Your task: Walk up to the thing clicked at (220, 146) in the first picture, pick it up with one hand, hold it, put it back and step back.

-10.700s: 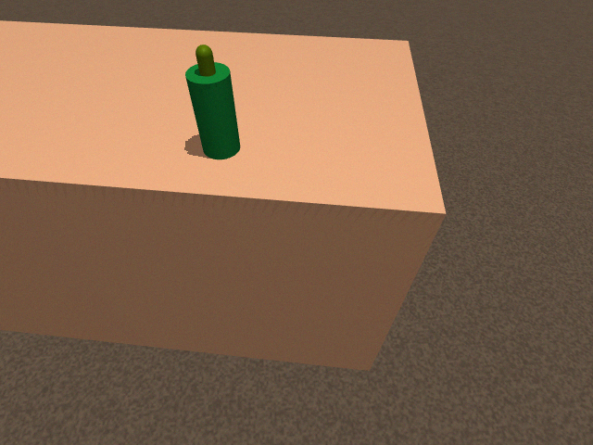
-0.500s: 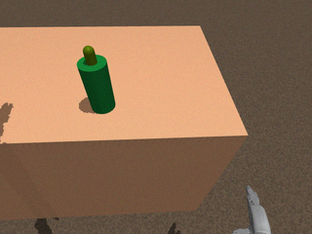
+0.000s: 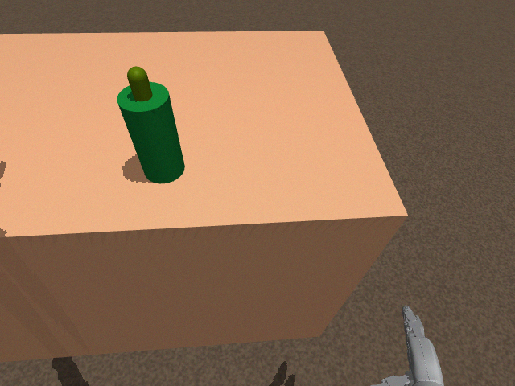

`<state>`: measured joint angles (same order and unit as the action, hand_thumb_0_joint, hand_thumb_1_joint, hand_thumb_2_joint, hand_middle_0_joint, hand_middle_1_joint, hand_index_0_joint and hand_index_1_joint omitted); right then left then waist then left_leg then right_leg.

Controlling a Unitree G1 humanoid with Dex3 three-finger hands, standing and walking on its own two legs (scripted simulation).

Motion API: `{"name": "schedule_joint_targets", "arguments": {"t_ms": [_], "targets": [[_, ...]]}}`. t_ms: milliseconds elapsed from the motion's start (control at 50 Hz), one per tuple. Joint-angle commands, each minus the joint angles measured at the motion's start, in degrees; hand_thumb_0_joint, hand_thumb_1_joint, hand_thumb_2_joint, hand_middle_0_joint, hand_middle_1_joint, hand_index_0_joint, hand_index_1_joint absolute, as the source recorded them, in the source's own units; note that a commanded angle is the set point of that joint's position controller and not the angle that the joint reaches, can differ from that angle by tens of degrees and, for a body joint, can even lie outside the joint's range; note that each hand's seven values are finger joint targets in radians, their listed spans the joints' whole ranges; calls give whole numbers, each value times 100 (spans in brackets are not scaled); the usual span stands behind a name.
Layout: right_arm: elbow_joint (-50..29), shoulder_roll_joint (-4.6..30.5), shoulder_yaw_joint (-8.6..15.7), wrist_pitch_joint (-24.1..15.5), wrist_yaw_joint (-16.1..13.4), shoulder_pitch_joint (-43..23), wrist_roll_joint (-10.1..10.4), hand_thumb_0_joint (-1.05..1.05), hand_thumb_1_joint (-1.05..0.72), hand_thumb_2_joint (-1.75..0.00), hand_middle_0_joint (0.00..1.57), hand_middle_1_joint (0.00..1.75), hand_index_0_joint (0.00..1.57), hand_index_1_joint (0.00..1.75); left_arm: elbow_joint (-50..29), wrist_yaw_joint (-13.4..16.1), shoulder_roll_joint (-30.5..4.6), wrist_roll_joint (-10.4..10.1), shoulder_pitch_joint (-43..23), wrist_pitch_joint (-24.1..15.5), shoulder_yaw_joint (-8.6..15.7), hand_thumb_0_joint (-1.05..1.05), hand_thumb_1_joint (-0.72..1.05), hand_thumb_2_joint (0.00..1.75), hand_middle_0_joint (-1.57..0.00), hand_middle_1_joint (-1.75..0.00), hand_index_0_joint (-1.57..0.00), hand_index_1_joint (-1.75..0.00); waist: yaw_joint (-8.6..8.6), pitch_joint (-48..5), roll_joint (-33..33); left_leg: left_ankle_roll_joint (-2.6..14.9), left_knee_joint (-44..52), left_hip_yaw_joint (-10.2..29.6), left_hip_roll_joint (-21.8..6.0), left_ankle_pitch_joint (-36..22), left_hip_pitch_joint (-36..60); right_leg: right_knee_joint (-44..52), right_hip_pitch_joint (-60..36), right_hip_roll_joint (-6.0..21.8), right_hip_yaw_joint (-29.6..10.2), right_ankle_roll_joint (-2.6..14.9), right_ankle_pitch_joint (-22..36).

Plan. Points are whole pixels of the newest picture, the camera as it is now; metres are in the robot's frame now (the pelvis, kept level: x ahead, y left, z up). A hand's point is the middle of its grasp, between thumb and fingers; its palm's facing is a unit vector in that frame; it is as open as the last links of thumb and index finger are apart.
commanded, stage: go down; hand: left
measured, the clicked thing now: (152, 126) +0.49 +0.14 +0.14
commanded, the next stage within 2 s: approach in 0.28 s
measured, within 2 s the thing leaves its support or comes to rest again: neither
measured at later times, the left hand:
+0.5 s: hand out of the picture +0.41 +0.33 +0.21, palm faces +0.06 -1.00 +0.00, open 17.7 cm
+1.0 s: hand (124, 154) +0.47 +0.20 +0.09, palm faces -0.04 -1.00 +0.05, open 17.6 cm
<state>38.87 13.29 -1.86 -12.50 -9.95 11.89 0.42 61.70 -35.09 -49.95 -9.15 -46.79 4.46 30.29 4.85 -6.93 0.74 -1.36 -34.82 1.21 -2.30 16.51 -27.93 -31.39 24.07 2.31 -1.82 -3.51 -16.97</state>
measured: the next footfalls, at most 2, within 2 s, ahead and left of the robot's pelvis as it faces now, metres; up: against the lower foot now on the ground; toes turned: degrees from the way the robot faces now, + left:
none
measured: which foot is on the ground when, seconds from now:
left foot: down 0.00-1.00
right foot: down 0.00-1.00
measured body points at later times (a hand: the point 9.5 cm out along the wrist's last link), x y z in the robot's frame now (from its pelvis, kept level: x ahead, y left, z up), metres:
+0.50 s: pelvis +0.01 +0.00 +0.00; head +0.03 +0.01 +0.45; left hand +0.40 +0.39 +0.21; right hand +0.16 -0.26 -0.07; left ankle +0.00 +0.13 -0.73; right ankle -0.02 -0.16 -0.73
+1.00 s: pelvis -0.01 -0.01 -0.02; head +0.07 +0.01 +0.42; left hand +0.47 +0.25 +0.09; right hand +0.13 -0.27 -0.08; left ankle +0.00 +0.13 -0.73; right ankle -0.02 -0.16 -0.73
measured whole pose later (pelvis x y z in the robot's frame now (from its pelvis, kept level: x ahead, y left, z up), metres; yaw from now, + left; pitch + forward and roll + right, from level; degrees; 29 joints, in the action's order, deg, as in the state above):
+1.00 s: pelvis -0.01 -0.01 -0.02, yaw -1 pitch +14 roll -1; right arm 24.2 13.5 -0.3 -9.6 -3.3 15.0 -0.8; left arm 57.6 -20.1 -30.6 -9.3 -45.9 -10.6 24.2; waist 9.1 -4.7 -0.6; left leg -1.9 -46.2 1.1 -3.6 20.8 -39.7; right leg -43.6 36.6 0.7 -2.7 -3.2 -21.3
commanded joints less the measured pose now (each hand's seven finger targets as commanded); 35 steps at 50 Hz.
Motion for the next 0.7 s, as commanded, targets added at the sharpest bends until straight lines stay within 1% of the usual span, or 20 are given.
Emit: {"name": "schedule_joint_targets", "arguments": {"t_ms": [0, 40, 60, 80, 120, 160, 180, 200, 220, 240, 280, 320, 340, 420, 440, 460, 500, 520, 660, 680], "targets": [[-845, 781, 274, -300, -71, -608, 33, 0, 52, -5, 5, 5, 5, 5, -1413, -15, -1962, -225, -2292, -426, 228, 0, -61, 0, -5, -1, -6, -1, -137, -1948, 779, 196, 159, -125, 205, -2012, 1736, 275, -155, -271, 418, 289, 1709], [-964, 847, 303, -313, -76, -561, 22, 0, 52, -5, 5, 5, 5, 5, -1626, -20, -1967, -218, -2296, -421, 273, 0, -61, 0, -5, -1, -5, -1, -117, -2142, 899, 166, 127, -94, 166, -2203, 1991, 237, -82, -282, 441, 303, 1769], [-625, 631, 169, -277, -53, -456, 11, 0, 52, -5, 5, 5, 5, 5, -1772, -28, -1743, -244, -2386, -398, 140, 0, -61, 0, -5, -1, -5, -1, -171, -2050, 1136, 141, 135, -83, 155, -2262, 2122, 254, 65, -301, 458, 327, 1709], [-1025, 901, 326, -319, -85, -651, 16, 0, 52, -5, 5, 5, 5, 5, -1652, -7, -1935, -236, -2282, -364, 301, 0, -61, 0, -5, -1, -5, -1, -89, -2197, 966, 145, 102, -61, 132, -2365, 2187, 266, 63, -301, 458, 321, 1753], [-644, 775, 282, -278, -64, -331, 16, 0, 52, -5, 5, 5, 5, 5, -1622, 22, -1832, -228, -2188, -311, 216, 0, -60, 0, -5, -2, -5, -1, -107, -1891, 985, 124, 145, -50, 135, -2341, 2064, 283, 131, -313, 479, 337, 1698], [-937, 1025, 421, -306, -79, -393, 13, 0, 52, -5, 5, 5, 5, 5, -1524, 33, -2158, -207, -1970, -301, 435, 0, -60, 0, -4, -3, -5, -2, -122, -1923, 806, 147, 133, -72, 155, -2339, 1936, 270, -81, -300, 471, 318, 1805], [-574, 777, 294, -255, -61, -218, 11, 0, 52, -5, 5, 5, 5, 5, -1562, 17, -2041, -205, -2025, -313, 334, 0, -59, 0, -4, -2, -5, -2, -155, -1767, 937, 163, 129, -106, 193, -2271, 1824, 270, -79, -280, 448, 302, 1833], [-1012, 866, 274, -291, -51, -381, 16, 0, 52, -5, 5, 5, 5, 5, -1439, -4, -2005, -194, -1910, -300, 360, 0, -61, 0, -4, -3, -5, -2, -93, -1767, 763, 173, 110, -112, 168, -2295, 1815, 254, -61, -294, 444, 298, 1853], [-559, 664, 236, -229, -30, -58, 19, 0, 52, -5, 5, 5, 5, 5, -1585, -14, -1900, -186, -1989, -310, 229, 0, -61, 0, -4, -3, -5, -2, -153, -1680, 842, 197, 117, -120, 205, -2297, 1723, 248, -59, -282, 433, 293, 1904], [-1130, 852, 310, -286, -37, -367, 31, 0, 52, -5, 5, 5, 5, 5, -1472, -10, -1858, -202, -1929, -317, 260, 0, -61, 0, -5, -3, -5, -3, -46, -1734, 631, 205, 96, -130, 187, -2302, 1809, 245, -47, -282, 436, 276, 1929], [-1009, 854, 289, -281, -25, -327, 31, 0, 52, -5, 5, 5, 5, 5, -1564, -54, -2005, -258, -2047, -350, 366, 0, -60, 0, -4, -2, -5, -2, -87, -1751, 803, 189, 105, -132, 189, -2288, 1820, 239, -77, -273, 442, 287, 1896], [-1021, 636, 124, -281, 6, -343, 37, 0, 52, -5, 5, 5, 5, 5, -1624, -106, -1739, -285, -2097, -344, 213, 0, -60, 0, -4, -2, -4, -2, -118, -1871, 829, 201, 76, -116, 184, -2346, 1898, 218, -32, -273, 432, 288, 1907], [-1084, 792, 268, -305, -16, -323, 33, 0, 52, -5, 5, 5, 5, 5, -1722, -107, -1847, -280, -2131, -359, 261, 0, -60, 0, -4, -3, -4, -3, -90, -1891, 958, 172, 98, -115, 177, -2367, 1968, 205, -38, -279, 446, 299, 1885], [-1301, 869, 260, -287, -47, -414, 12, 0, 54, -5, 5, 5, 5, 5, -1493, -41, -1930, -206, -2122, -268, 284, 0, -56, 4, -8, -5, -5, -7, -86, -1861, 697, 213, 105, -133, 232, -2061, 1784, 259, -160, -257, 414, 272, 1813], [-887, 680, 178, -247, -30, -242, 13, 0, 54, -5, 5, 5, 5, 5, -1522, -45, -1642, -224, -2237, -265, 54, 0, -55, 2, -7, -4, -5, -6, -59, -1599, 756, 223, 141, -148, 251, -1812, 1657, 270, -41, -257, 408, 268, 1648], [-1283, 869, 255, -294, -27, -369, 20, 0, 54, -5, 5, 5, 5, 5, -1367, -39, -1587, -243, -2127, -281, 86, 0, -56, 3, -7, -5, -5, -7, 7, -1678, 596, 213, 117, -116, 205, -1833, 1739, 237, 41, -276, 421, 271, 1611], [-1421, 714, 84, -307, 5, -397, 24, 0, 54, -5, 5, 5, 5, 5, -1155, -27, -1260, -239, -2007, -313, -77, 0, -56, 2, -7, -4, -5, -6, 43, -1605, 587, 207, 144, -103, 189, -1774, 1756, 229, 178, -298, 456, 289, 1509], [-983, 548, 48, -246, 24, -147, 26, 0, 54, -5, 5, 5, 5, 5, -1115, -15, -1065, -240, -2063, -355, -246, 0, -58, 2, -7, -4, -5, -6, 20, -1377, 645, 219, 128, -124, 216, -1620, 1594, 217, 303, -298, 439, 290, 1414], [-1504, 844, 300, -336, 167, -38, -21, 0, 55, -4, 5, 5, 5, 5, -1144, 269, -335, -336, -2129, -850, -435, 0, -56, 2, -6, -3, -5, -4, 290, -1662, 585, 179, -62, -83, 129, -1717, 1811, -4, 771, -328, 477, 306, 1379], [-1470, 778, 236, -327, 217, -39, -26, 0, 55, -4, 5, 5, 5, 5, -1280, 333, -301, -367, -2152, -969, -438, 0, -55, 2, -6, -2, -5, -3, 220, -1631, 595, 182, -134, -97, 147, -1668, 1680, -43, 738, -312, 456, 284, 1398]]}}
